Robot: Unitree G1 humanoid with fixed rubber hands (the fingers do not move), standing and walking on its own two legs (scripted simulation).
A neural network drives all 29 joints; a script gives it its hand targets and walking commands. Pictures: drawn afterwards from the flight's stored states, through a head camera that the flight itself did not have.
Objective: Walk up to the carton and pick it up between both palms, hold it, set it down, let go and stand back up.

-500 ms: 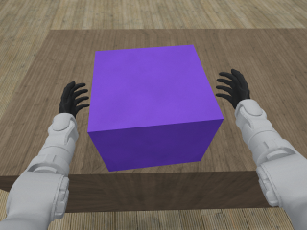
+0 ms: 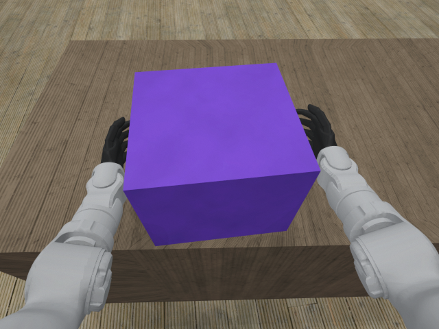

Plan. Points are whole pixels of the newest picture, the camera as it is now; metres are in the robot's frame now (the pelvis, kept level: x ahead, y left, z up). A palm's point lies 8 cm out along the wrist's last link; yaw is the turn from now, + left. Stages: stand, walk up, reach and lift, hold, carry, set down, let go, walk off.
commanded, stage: reach and lift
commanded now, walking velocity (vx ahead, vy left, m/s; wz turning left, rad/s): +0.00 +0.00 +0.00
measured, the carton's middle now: (214, 155) +0.45 +0.02 +0.03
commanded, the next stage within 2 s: none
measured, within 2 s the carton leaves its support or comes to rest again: leaves its support in 1.18 s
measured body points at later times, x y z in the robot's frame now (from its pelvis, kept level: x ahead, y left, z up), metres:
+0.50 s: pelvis +0.00 +0.00 +0.00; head +0.07 +0.01 +0.44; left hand +0.44 +0.21 +0.05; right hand +0.45 -0.16 +0.06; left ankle +0.02 +0.15 -0.73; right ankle +0.00 -0.11 -0.73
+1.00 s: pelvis +0.00 +0.00 +0.00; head +0.06 +0.00 +0.45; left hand +0.43 +0.22 +0.06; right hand +0.44 -0.16 +0.07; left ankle +0.02 +0.15 -0.73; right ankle +0.00 -0.11 -0.73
